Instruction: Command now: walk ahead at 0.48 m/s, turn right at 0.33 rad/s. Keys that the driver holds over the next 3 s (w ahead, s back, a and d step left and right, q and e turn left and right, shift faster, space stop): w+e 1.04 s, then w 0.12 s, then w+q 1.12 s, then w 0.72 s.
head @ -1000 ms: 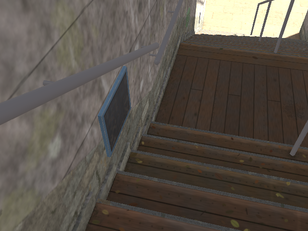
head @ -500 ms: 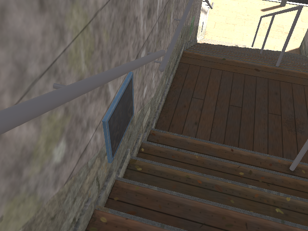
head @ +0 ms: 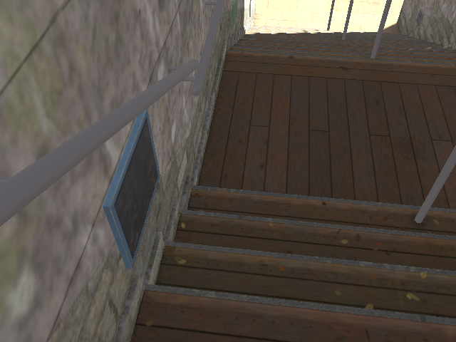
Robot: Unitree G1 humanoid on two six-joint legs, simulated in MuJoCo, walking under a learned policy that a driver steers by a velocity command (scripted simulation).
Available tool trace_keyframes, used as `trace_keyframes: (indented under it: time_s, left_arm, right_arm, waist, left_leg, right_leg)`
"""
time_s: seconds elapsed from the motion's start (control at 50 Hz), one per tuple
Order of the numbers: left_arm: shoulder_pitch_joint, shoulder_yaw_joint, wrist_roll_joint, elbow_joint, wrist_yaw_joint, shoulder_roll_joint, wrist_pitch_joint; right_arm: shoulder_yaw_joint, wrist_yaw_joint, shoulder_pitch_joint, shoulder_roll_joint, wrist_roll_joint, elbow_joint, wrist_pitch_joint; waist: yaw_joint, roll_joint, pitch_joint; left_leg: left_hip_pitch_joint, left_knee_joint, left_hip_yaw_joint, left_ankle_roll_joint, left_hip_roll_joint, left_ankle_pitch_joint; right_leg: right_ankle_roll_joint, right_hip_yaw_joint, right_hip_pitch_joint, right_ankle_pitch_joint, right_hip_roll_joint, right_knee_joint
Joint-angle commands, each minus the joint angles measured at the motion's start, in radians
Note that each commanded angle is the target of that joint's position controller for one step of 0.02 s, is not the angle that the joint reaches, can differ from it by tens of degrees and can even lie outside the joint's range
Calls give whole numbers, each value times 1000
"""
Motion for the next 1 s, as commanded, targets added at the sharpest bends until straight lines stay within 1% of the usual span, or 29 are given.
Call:
trace_keyframes:
  time_s: [0.02,0.04,0.06,0.08,0.1,0.12,0.16,0.2,0.22,0.28,0.38,0.44,0.46,0.5,0.52,0.54,0.56,0.58,0.6,0.62,0.64,0.66,0.72,0.76,0.8,0.84,0.92,0.96,1.0]
  left_arm:
    - [438,49,3,123,9,115,-6]
    - [545,63,-11,169,-1,180,-9]
    - [569,57,-14,122,-5,217,-21]
    - [504,68,-23,105,-4,207,-19]
    - [442,84,-32,90,17,218,-15]
    - [365,60,-32,77,32,152,-22]
    - [330,32,-59,72,39,117,-46]
    - [357,45,-48,74,39,161,-45]
    - [346,47,-57,77,37,156,-58]
    - [346,29,-82,102,37,84,-94]
    - [479,33,-31,126,49,102,-59]
    - [486,39,3,121,75,106,-46]
    - [481,39,-12,133,75,112,-38]
    - [500,42,-32,128,59,136,-15]
    - [583,45,-87,113,56,81,-16]
    - [650,37,-105,120,83,80,-5]
    - [588,31,-66,110,78,115,-2]
    - [409,33,-33,55,59,119,2]
    - [270,54,-12,16,52,145,3]
    - [239,53,-4,-16,45,114,13]
    - [241,58,-28,-2,46,102,8]
    - [273,56,-19,30,52,76,21]
    - [253,39,-10,4,26,11,53]
    - [201,47,-15,-24,29,47,52]
    - [119,61,-7,-44,21,77,33]
    - [57,64,4,-32,21,70,32]
    - [-205,39,-28,-120,0,32,0]
    - [-292,17,-44,-149,-24,-7,1]
    - [-221,27,-36,-129,-21,52,4]
  right_arm:
    - [-29,2,14,-141,-22,6,38]
    - [-28,9,43,-65,-18,-7,41]
    - [-31,-8,65,-122,11,-62,39]
    - [-40,-15,51,-141,-16,-60,37]
    - [-46,-19,0,-161,-27,-95,30]
    - [-60,-20,-104,-194,-29,-110,25]
    - [-69,-12,-223,-167,-16,-130,61]
    - [-52,-15,-222,-103,-41,-111,102]
    - [-59,-10,-183,-115,-18,-111,108]
    - [-68,3,-375,-152,-26,-188,49]
    - [-42,17,-505,-139,-6,-252,52]
    - [-38,-14,-356,-173,17,-221,39]
    - [-50,-17,-333,-203,35,-229,31]
    - [-77,-17,-157,-262,25,-192,22]
    - [-73,-5,-32,-285,-19,-161,28]
    - [-77,17,81,-272,-16,-163,37]
    - [-64,34,64,-214,-6,-197,40]
    - [-83,13,-25,-257,1,-203,49]
    - [-75,7,-68,-224,-9,-228,39]
    - [-73,3,-66,-226,8,-216,25]
    - [-47,-7,-105,-163,3,-211,7]
    - [-50,-17,-109,-169,-8,-217,-5]
    - [-65,-32,-45,-219,30,-210,-12]
    - [-89,-21,-67,-270,18,-246,-8]
    - [-64,-22,-25,-158,44,-223,-17]
    - [-54,-20,35,-150,13,-204,-10]
    - [-29,-3,87,-137,-12,-197,7]
    - [-31,-2,102,-155,6,-175,17]
    - [-43,-7,114,-185,-3,-148,28]
  waist:
    - [213,-34,26]
    - [174,-194,-59]
    - [163,-139,-187]
    - [143,-45,-147]
    - [141,-68,-105]
    - [103,39,-1]
    - [40,111,149]
    - [46,12,92]
    - [24,-20,59]
    - [95,18,34]
    - [199,-32,89]
    - [160,6,94]
    - [154,-11,86]
    - [90,74,-35]
    - [84,275,-171]
    - [35,298,-346]
    - [23,183,-330]
    - [16,224,-213]
    - [20,91,-5]
    - [51,78,96]
    - [109,-33,169]
    - [129,14,142]
    - [130,171,27]
    - [141,138,11]
    - [119,92,29]
    - [60,157,9]
    - [-24,53,167]
    - [-77,90,221]
    - [-61,101,234]
  left_leg:
    - [-239,526,-34,88,82,839]
    - [-632,952,13,53,-9,-16]
    - [-859,968,-85,32,76,5]
    - [-907,877,-123,27,123,112]
    - [-1002,817,-143,-10,135,137]
    - [-981,571,-206,-56,200,336]
    - [-683,143,-171,-131,199,549]
    - [-493,112,-97,-140,150,590]
    - [-424,95,-89,-123,145,762]
    - [-349,-330,-94,-71,121,1243]
    - [-328,-456,-130,-102,70,1078]
    - [-239,-766,-176,-94,103,1190]
    - [-204,-848,-151,-98,109,1218]
    - [188,-736,-174,-69,195,1283]
    - [622,-351,-236,22,353,1662]
    - [741,-265,-386,108,516,1300]
    - [635,-391,-465,138,512,779]
    - [442,-624,-624,235,553,211]
    - [210,-689,-548,211,505,314]
    - [13,-656,-511,205,501,523]
    - [-180,-601,-337,127,401,774]
    - [-219,-558,-294,92,383,909]
    - [-243,-527,-176,65,349,1103]
    - [-194,-522,-167,61,349,1034]
    - [-146,-409,-112,20,286,723]
    - [-12,-331,-156,34,324,685]
    - [-134,-339,-91,48,331,510]
    - [-176,-350,-50,34,326,563]
    - [-139,-177,-22,27,321,754]
  right_leg:
    - [-64,22,439,-103,-20,-286]
    - [-138,194,750,466,-185,59]
    - [-245,390,924,506,-345,196]
    - [-307,435,820,309,-380,110]
    - [-408,611,723,-224,-451,13]
    - [-392,656,494,-473,-452,-85]
    - [-271,506,54,-430,-261,-149]
    - [-214,444,-58,-312,-172,-113]
    - [-187,395,-75,-217,-137,-97]
    - [-142,318,-53,-419,-11,26]
    - [-124,450,73,-344,-12,236]
    - [-114,455,188,-395,44,453]
    - [-114,427,211,-401,75,581]
    - [-120,357,-5,-620,90,897]
    - [-78,242,-378,-1274,149,1210]
    - [-94,180,-522,-1326,102,1541]
    - [-103,146,-608,-1162,26,1535]
    - [-76,94,-701,-965,3,1500]
    - [-60,110,-689,-863,-34,1410]
    - [-42,115,-623,-867,-50,1329]
    - [-14,216,-500,-664,-72,1064]
    - [-11,200,-453,-636,-56,1023]
    - [40,89,-323,-463,-2,791]
    - [25,74,-355,-380,-33,782]
    - [-10,149,-399,-84,-36,593]
    - [-32,162,-499,-66,-21,611]
    - [8,45,-396,65,-27,290]
    - [2,-7,-238,7,-35,121]
    - [-17,-65,-146,-115,-24,33]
